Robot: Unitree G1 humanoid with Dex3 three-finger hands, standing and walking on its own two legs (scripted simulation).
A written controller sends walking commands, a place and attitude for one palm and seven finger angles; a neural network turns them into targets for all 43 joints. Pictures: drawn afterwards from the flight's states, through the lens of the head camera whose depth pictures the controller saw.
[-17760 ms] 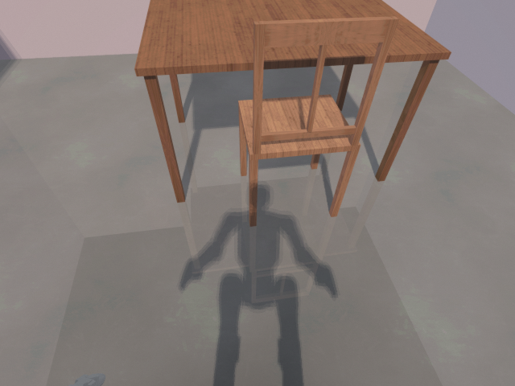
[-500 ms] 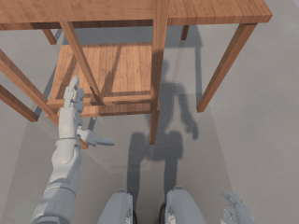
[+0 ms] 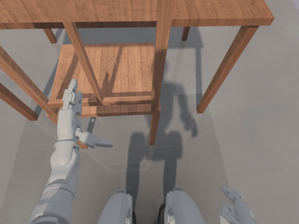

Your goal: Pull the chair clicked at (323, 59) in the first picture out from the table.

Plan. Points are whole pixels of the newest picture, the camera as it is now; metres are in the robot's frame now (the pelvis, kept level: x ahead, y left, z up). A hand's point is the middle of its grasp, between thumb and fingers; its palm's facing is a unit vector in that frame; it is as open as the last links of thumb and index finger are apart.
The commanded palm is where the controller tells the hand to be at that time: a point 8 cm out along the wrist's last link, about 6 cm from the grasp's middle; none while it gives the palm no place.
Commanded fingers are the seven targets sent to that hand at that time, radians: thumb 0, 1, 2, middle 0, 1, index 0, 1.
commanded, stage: aim the fingers beside a spindle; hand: left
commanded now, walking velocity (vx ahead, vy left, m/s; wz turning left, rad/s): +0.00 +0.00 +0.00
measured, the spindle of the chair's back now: (88, 70) +0.51 +0.18 +0.05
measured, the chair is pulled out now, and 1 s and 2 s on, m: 0.00 0.00 0.00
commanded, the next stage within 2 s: none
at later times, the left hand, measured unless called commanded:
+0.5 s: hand (87, 123) +0.36 +0.17 +0.02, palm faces +0.07 -1.00 -0.04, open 16.9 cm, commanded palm +0.34 +0.21 +0.02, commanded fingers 0.00 -0.50 0.30 -0.06 -0.08 -0.06 -0.08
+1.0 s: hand (87, 128) +0.35 +0.16 +0.01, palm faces +0.06 -1.00 -0.02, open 17.0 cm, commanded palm +0.33 +0.21 +0.02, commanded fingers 0.00 -0.50 0.30 -0.06 -0.08 -0.06 -0.08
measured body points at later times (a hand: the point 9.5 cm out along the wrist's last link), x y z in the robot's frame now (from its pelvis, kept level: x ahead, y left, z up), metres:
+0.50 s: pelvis +0.00 +0.01 +0.00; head +0.12 +0.01 +0.44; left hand +0.35 +0.22 +0.02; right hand +0.14 -0.24 -0.11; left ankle +0.01 +0.09 -0.63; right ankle +0.04 -0.09 -0.63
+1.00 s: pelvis +0.00 +0.01 +0.00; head +0.12 +0.02 +0.44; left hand +0.34 +0.22 +0.02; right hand +0.14 -0.24 -0.11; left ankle +0.01 +0.09 -0.63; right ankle +0.04 -0.09 -0.63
